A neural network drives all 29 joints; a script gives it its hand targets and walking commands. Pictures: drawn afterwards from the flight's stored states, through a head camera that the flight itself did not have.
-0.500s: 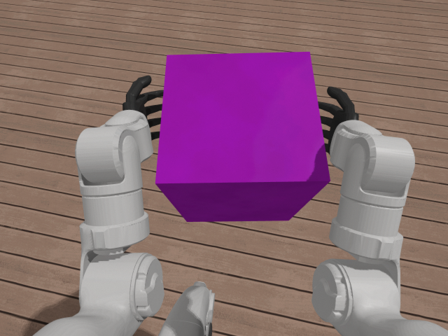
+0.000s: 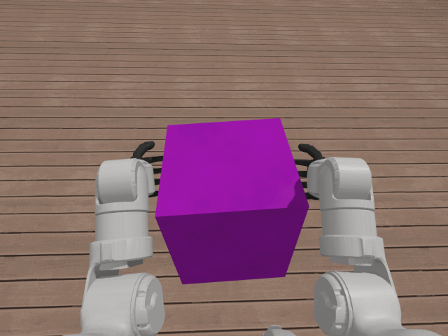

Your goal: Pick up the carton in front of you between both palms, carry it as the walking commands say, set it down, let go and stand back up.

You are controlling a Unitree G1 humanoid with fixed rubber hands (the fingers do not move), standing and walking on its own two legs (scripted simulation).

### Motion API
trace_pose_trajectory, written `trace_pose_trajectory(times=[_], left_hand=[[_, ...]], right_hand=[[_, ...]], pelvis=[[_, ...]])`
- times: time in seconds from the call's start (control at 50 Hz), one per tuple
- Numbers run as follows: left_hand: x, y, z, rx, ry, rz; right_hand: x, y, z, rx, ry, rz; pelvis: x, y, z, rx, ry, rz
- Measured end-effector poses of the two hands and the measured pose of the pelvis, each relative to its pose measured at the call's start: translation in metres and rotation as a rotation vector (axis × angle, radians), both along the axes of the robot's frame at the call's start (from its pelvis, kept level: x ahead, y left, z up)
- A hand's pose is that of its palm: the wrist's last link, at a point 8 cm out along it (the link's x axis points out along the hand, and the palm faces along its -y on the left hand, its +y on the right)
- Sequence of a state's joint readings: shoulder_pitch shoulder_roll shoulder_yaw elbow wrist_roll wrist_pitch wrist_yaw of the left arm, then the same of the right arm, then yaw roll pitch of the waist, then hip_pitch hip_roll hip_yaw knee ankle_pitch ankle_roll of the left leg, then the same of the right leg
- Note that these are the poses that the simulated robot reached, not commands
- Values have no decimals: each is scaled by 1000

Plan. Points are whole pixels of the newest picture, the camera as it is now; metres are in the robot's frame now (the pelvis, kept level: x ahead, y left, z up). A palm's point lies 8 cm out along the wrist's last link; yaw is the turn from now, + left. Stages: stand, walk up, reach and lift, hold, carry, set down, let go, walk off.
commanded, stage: carry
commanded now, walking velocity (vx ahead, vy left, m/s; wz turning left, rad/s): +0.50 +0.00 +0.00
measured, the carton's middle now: (229, 204) +0.36 -0.01 +0.02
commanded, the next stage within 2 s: none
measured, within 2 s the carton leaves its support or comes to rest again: neither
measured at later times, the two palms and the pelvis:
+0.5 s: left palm (150, 99) +0.60 +0.16 +0.10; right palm (278, 98) +0.61 -0.14 +0.09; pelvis +0.34 +0.00 -0.02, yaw +3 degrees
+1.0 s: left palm (172, 44) +0.92 +0.14 +0.07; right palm (267, 48) +0.92 -0.16 +0.06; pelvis +0.65 -0.02 -0.03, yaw +2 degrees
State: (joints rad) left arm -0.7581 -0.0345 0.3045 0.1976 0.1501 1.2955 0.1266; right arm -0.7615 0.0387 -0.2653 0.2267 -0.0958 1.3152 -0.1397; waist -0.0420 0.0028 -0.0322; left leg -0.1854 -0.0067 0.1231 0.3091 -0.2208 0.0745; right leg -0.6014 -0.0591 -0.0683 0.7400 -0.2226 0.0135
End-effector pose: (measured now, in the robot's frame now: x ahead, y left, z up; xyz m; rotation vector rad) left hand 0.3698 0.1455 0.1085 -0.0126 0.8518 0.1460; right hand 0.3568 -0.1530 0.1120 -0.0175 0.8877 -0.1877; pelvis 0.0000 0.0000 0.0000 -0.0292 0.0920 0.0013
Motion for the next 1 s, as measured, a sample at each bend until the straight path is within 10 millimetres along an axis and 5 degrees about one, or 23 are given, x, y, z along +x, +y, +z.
trace_pose_trajectory(times=[0.22,0.34,0.46,0.56,0.68,0.86,1.0], left_hand=[[83,-11,-45,-15,-99,131],[128,-6,-31,18,-113,130],[204,7,-11,15,-206,99],[275,24,-23,-13,-228,78],[338,24,-33,-8,-101,38],[450,11,-15,9,-172,33],[546,-10,-36,48,-155,57]], right_hand=[[112,-10,-51,92,-105,43],[159,-4,-42,76,-121,82],[228,9,-21,55,-217,73],[293,26,-25,23,-240,57],[344,26,-36,26,-113,15],[455,13,-22,39,-184,16],[562,-8,-50,70,-168,43]], pelvis=[[151,-33,-15,12,1,50],[224,-31,0,45,5,60],[309,-13,-8,41,-17,53],[382,9,-28,56,-45,24],[442,19,-10,35,-28,-1],[551,7,-4,31,-18,6],[654,-21,-26,19,-34,41]])
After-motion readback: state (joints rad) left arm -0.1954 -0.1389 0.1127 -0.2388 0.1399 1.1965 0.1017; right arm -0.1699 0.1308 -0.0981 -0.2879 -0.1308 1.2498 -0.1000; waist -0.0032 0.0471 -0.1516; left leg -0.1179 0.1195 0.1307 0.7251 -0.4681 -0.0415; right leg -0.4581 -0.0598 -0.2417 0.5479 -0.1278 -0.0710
